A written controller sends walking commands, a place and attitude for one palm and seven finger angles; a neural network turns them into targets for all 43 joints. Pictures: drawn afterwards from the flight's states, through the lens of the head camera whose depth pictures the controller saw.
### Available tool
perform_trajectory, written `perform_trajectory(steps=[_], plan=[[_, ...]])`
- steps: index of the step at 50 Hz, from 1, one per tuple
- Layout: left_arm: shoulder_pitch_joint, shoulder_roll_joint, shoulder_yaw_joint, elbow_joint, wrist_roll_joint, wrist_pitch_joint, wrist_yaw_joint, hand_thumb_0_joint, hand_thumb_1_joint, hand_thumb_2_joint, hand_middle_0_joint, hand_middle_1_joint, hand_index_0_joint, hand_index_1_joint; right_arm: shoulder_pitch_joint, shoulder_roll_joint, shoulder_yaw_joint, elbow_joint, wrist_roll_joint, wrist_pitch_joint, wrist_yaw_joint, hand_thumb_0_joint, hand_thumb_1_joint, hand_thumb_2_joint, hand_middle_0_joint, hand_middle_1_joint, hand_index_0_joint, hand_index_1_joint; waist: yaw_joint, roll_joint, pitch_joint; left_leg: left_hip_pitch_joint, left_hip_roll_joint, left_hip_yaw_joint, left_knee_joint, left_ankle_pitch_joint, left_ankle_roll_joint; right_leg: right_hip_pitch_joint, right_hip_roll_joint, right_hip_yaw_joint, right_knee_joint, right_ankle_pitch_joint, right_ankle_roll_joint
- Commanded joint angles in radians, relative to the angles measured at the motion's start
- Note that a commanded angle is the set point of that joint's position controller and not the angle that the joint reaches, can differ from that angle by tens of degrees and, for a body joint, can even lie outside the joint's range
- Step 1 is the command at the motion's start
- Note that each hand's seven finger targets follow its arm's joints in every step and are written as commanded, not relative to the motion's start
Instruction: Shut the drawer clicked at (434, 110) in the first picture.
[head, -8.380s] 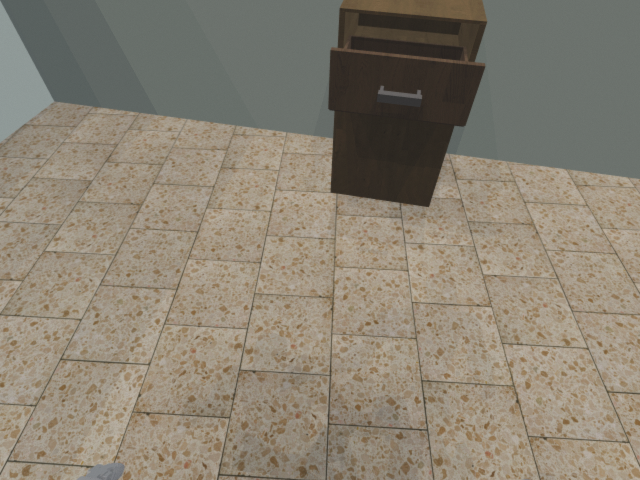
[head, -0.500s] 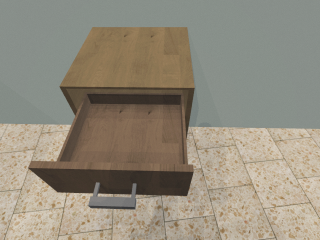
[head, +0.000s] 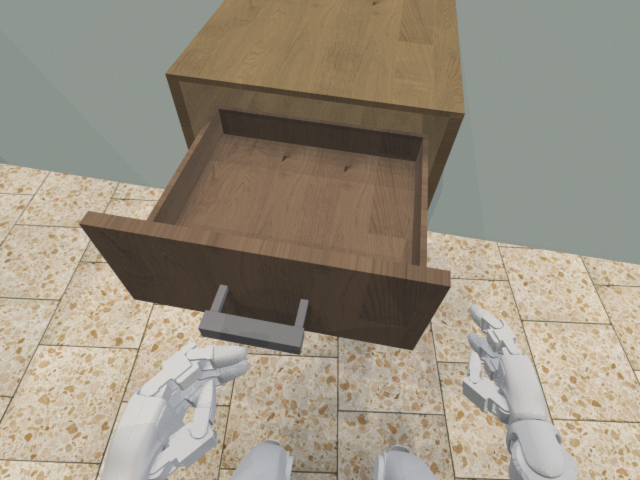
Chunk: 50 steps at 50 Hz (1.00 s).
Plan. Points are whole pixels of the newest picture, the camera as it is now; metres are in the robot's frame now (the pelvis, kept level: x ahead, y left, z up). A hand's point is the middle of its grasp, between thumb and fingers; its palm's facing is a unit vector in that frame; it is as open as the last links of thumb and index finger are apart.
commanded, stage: raise the hand and make a fist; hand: left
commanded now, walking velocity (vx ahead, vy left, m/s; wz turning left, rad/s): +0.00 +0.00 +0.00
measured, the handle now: (257, 316) +0.30 +0.12 +0.03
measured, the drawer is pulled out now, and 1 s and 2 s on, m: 0.30 0.30 0.30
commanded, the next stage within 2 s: bring the fist close to the handle in 1.36 s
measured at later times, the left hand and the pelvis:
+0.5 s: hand (204, 423) +0.16 +0.13 +0.10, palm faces -0.03 -1.00 +0.00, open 3.2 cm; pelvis +0.01 +0.01 +0.01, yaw -1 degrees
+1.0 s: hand (204, 442) +0.14 +0.12 +0.14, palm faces -0.02 -1.00 -0.01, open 3.2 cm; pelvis +0.02 +0.00 +0.02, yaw +0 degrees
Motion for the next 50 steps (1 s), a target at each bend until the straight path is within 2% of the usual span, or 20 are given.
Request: perform_trajectory(steps=[1, 4, 8, 9, 10, 11, 12, 16, 22, 23, 26, 29, 33, 37, 39, 41, 42, 45, 47, 50], plan=[[0.014, 0.057, 0.085, -0.316, -0.012, -0.02, 0.059, 0.0, 0.9, 0.9, -0.76, -0.907, -0.76, -0.907, 0.048, -0.09, -0.053, -0.132, 0.001, -0.005, -0.028, 0.0, -0.9, -0.9, 0.2, 0.3, 0.2, 0.3, -0.047, 0.044, -0.21, 0.066, -0.017, 0.034, -0.216, 0.321, 0.05, 0.239, 0.043, 0.027, -0.189, 0.216, -0.018], [0.034, 0.034, 0.058, -0.298, -0.017, -0.014, 0.052, 0.0, 0.9, 0.9, -0.82, -0.972, -0.82, -0.972, 0.026, -0.082, -0.044, -0.121, -0.001, -0.001, -0.025, 0.0, -0.9, -0.9, 0.2, 0.3, 0.2, 0.3, -0.057, 0.017, -0.183, 0.048, -0.015, 0.026, -0.221, 0.311, 0.047, 0.246, 0.038, 0.026, -0.202, 0.205, -0.012], [0.127, 0.035, 0.037, -0.315, -0.017, 0.006, 0.036, 0.0, 0.9, 0.9, -0.9, -1.058, -0.9, -1.058, 0.008, -0.079, -0.04, -0.123, 0.006, -0.011, -0.023, 0.0, -0.9, -0.9, 0.2, 0.3, 0.2, 0.3, -0.04, 0.021, -0.186, 0.051, -0.017, 0.025, -0.246, 0.286, 0.049, 0.271, 0.032, 0.022, -0.214, 0.155, -0.013], [0.144, 0.037, 0.036, -0.307, -0.017, 0.012, 0.039, 0.0, 0.9, 0.9, -0.92, -1.08, -0.92, -1.08, 0.005, -0.078, -0.041, -0.123, 0.008, -0.011, -0.025, 0.0, -0.9, -0.9, 0.2, 0.3, 0.2, 0.3, -0.046, -0.017, -0.168, 0.04, -0.017, 0.024, -0.25, 0.269, 0.05, 0.272, 0.03, 0.025, -0.227, 0.134, -0.01], [0.142, 0.031, 0.029, -0.321, -0.021, 0.013, 0.038, 0.0, 0.9, 0.9, -0.94, -1.102, -0.94, -1.102, 0.003, -0.078, -0.04, -0.126, 0.009, -0.012, -0.026, 0.0, -0.9, -0.9, 0.2, 0.3, 0.2, 0.3, -0.049, -0.023, -0.16, 0.031, -0.019, 0.025, -0.253, 0.249, 0.05, 0.272, 0.028, 0.031, -0.237, 0.105, -0.007], [0.162, 0.056, 0.062, -0.31, -0.023, 0.015, 0.048, 0.0, 0.9, 0.9, -0.96, -1.123, -0.96, -1.123, -0.003, -0.076, -0.045, -0.123, 0.011, -0.011, -0.03, 0.0, -0.9, -0.9, 0.2, 0.3, 0.2, 0.3, -0.038, -0.056, -0.154, 0.017, -0.019, 0.024, -0.254, 0.242, 0.05, 0.282, 0.028, 0.035, -0.243, 0.088, -0.008], [0.17, 0.04, 0.049, -0.33, -0.022, 0.01, 0.054, 0.0, 0.9, 0.9, -0.98, -1.145, -0.98, -1.145, 0.0, -0.077, -0.044, -0.127, 0.01, -0.011, -0.03, 0.0, -0.9, -0.9, 0.2, 0.3, 0.2, 0.3, -0.039, -0.049, -0.146, 0.016, -0.021, 0.026, -0.26, 0.234, 0.049, 0.279, 0.026, 0.032, -0.242, 0.074, -0.008], [0.227, 0.049, 0.055, -0.393, -0.018, -0.017, 0.093, 0.0, 0.9, 0.9, -1.06, -1.232, -1.06, -1.232, 0.011, -0.074, -0.053, -0.138, 0.011, -0.009, -0.03, 0.0, -0.9, -0.9, 0.2, 0.3, 0.2, 0.3, -0.026, -0.008, -0.15, 0.037, -0.023, 0.034, -0.269, 0.253, 0.05, 0.286, 0.026, 0.024, -0.236, 0.095, -0.015], [0.293, 0.024, -0.002, -0.429, 0.001, -0.048, 0.105, 0.0, 0.9, 0.9, -1.18, -1.362, -1.18, -1.362, 0.039, -0.078, -0.061, -0.159, 0.011, 0.003, -0.028, 0.0, -0.9, -0.9, 0.2, 0.3, 0.2, 0.3, -0.043, -0.011, -0.123, 0.045, -0.022, 0.041, -0.264, 0.269, 0.054, 0.282, 0.024, 0.028, -0.244, 0.132, -0.014], [0.305, 0.026, -0.011, -0.434, 0.005, -0.047, 0.101, 0.0, 0.9, 0.9, -1.2, -1.383, -1.2, -1.383, 0.04, -0.08, -0.061, -0.166, 0.013, 0.008, -0.028, 0.0, -0.9, -0.9, 0.2, 0.3, 0.2, 0.3, -0.047, -0.005, -0.111, 0.046, -0.022, 0.045, -0.263, 0.262, 0.055, 0.279, 0.023, 0.033, -0.251, 0.129, -0.013], [0.334, 0.046, -0.004, -0.458, 0.017, -0.03, 0.105, 0.0, 0.9, 0.9, -1.26, -1.448, -1.26, -1.448, 0.042, -0.081, -0.062, -0.183, 0.016, 0.025, -0.029, 0.0, -0.9, -0.9, 0.2, 0.3, 0.2, 0.3, -0.039, 0.018, -0.122, 0.066, -0.017, 0.044, -0.27, 0.29, 0.056, 0.294, 0.024, 0.028, -0.245, 0.17, -0.016], [0.36, 0.037, -0.019, -0.491, 0.019, -0.014, 0.105, 0.0, 0.9, 0.9, -1.32, -1.513, -1.32, -1.513, 0.048, -0.074, -0.06, -0.201, 0.016, 0.039, -0.027, 0.0, -0.9, -0.9, 0.2, 0.3, 0.2, 0.3, -0.038, 0.023, -0.118, 0.085, -0.016, 0.046, -0.278, 0.313, 0.055, 0.307, 0.025, 0.021, -0.247, 0.202, -0.014], [0.378, 0.028, -0.031, -0.516, 0.021, 0.002, 0.108, 0.0, 0.9, 0.9, -1.4, -1.6, -1.4, -1.6, 0.049, -0.066, -0.057, -0.215, 0.016, 0.051, -0.027, 0.0, -0.9, -0.9, 0.2, 0.3, 0.2, 0.3, -0.042, 0.001, -0.109, 0.1, -0.014, 0.043, -0.284, 0.322, 0.056, 0.319, 0.028, 0.02, -0.256, 0.225, -0.01], [0.422, 0.028, -0.04, -0.534, 0.027, 0.011, 0.101, 0.0, 0.9, 0.9, -1.4, -1.6, -1.4, -1.6, 0.043, -0.062, -0.053, -0.223, 0.017, 0.051, -0.025, 0.0, -0.9, -0.9, 0.2, 0.3, 0.2, 0.3, -0.041, -0.004, -0.1, 0.109, -0.012, 0.042, -0.287, 0.341, 0.056, 0.343, 0.025, 0.024, -0.262, 0.256, -0.009], [0.421, 0.032, -0.047, -0.553, 0.025, 0.015, 0.094, 0.0, 0.9, 0.9, -1.4, -1.6, -1.4, -1.6, 0.038, -0.063, -0.048, -0.227, 0.017, 0.05, -0.023, 0.0, -0.9, -0.9, 0.2, 0.3, 0.2, 0.3, -0.044, 0.007, -0.084, 0.104, -0.013, 0.042, -0.288, 0.32, 0.057, 0.337, 0.023, 0.028, -0.272, 0.229, -0.007], [0.414, 0.041, -0.042, -0.558, 0.027, 0.02, 0.095, 0.0, 0.9, 0.9, -1.4, -1.6, -1.4, -1.6, 0.035, -0.063, -0.048, -0.229, 0.018, 0.048, -0.026, 0.0, -0.9, -0.9, 0.2, 0.3, 0.2, 0.3, -0.045, -0.008, -0.069, 0.1, -0.013, 0.039, -0.289, 0.304, 0.059, 0.335, 0.023, 0.033, -0.282, 0.204, -0.007], [0.426, 0.034, -0.051, -0.566, 0.029, 0.021, 0.095, 0.0, 0.9, 0.9, -1.4, -1.6, -1.4, -1.6, 0.04, -0.063, -0.046, -0.232, 0.019, 0.047, -0.025, 0.0, -0.9, -0.9, 0.2, 0.3, 0.2, 0.3, -0.045, 0.007, -0.065, 0.106, -0.013, 0.04, -0.294, 0.294, 0.058, 0.33, 0.023, 0.03, -0.284, 0.186, -0.008], [0.449, 0.033, -0.051, -0.597, 0.026, 0.021, 0.098, 0.0, 0.9, 0.9, -1.4, -1.6, -1.4, -1.6, 0.048, -0.06, -0.049, -0.235, 0.021, 0.041, -0.026, 0.0, -0.9, -0.9, 0.2, 0.3, 0.2, 0.3, -0.042, -0.01, -0.093, 0.123, -0.011, 0.041, -0.292, 0.31, 0.06, 0.344, 0.022, 0.029, -0.282, 0.207, -0.005], [0.468, 0.038, -0.047, -0.616, 0.028, 0.027, 0.106, 0.0, 0.9, 0.9, -1.4, -1.6, -1.4, -1.6, 0.049, -0.059, -0.047, -0.238, 0.022, 0.037, -0.025, 0.0, -0.9, -0.9, 0.2, 0.3, 0.2, 0.3, -0.034, 0.011, -0.105, 0.133, -0.01, 0.042, -0.299, 0.335, 0.059, 0.359, 0.021, 0.023, -0.276, 0.232, -0.007], [0.47, 0.026, -0.056, -0.588, 0.03, 0.028, 0.104, 0.0, 0.9, 0.9, -1.4, -1.6, -1.4, -1.6, 0.039, -0.055, -0.049, -0.231, 0.022, 0.035, -0.026, 0.0, -0.9, -0.9, 0.2, 0.3, 0.2, 0.3, -0.042, -0.043, -0.046, 0.101, -0.015, 0.041, -0.298, 0.284, 0.058, 0.343, 0.019, 0.032, -0.298, 0.172, -0.004]])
